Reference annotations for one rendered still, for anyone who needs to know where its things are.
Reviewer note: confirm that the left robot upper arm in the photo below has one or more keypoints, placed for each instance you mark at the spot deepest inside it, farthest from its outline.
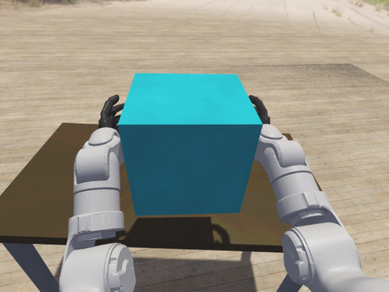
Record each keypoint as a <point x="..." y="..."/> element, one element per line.
<point x="102" y="268"/>

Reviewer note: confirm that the robot left forearm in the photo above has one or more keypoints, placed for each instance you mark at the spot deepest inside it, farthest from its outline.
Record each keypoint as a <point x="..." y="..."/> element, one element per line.
<point x="97" y="212"/>

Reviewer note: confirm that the right robot upper arm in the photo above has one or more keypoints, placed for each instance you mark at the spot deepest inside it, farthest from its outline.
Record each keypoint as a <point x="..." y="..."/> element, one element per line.
<point x="323" y="258"/>

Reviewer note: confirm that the table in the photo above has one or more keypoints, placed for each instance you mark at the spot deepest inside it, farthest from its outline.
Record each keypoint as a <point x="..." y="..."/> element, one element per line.
<point x="36" y="207"/>

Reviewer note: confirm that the robot left hand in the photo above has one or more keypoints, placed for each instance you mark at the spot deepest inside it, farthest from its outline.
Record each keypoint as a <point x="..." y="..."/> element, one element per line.
<point x="108" y="118"/>

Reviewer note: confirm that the carton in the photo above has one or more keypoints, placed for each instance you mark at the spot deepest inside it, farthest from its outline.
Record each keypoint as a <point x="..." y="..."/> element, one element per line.
<point x="189" y="141"/>

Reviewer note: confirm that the robot right forearm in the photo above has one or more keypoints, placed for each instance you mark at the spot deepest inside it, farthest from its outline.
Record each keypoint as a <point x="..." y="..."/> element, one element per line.
<point x="299" y="200"/>

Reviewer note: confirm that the robot right hand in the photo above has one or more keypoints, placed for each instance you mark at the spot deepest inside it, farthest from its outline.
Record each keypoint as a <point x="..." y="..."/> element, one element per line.
<point x="260" y="109"/>

